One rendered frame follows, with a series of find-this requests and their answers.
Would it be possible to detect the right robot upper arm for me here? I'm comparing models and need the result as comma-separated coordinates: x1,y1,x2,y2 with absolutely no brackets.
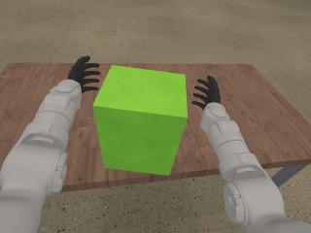
224,176,311,233

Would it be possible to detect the left robot upper arm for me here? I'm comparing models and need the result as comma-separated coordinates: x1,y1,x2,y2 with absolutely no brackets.
0,143,68,233

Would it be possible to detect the left robot forearm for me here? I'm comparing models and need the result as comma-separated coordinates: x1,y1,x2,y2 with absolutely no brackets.
0,79,82,189

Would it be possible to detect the robot left hand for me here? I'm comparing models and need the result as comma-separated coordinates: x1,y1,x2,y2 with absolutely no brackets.
67,55,101,93

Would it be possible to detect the table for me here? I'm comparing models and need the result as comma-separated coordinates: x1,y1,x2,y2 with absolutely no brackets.
0,62,311,193

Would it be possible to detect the robot right hand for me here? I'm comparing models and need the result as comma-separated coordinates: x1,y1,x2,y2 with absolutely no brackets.
192,75,221,111

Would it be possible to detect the right robot forearm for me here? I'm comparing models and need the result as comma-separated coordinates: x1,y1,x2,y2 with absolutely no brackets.
200,102,285,211

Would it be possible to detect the carton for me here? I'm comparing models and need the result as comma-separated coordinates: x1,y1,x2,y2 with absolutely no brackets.
92,65,188,176

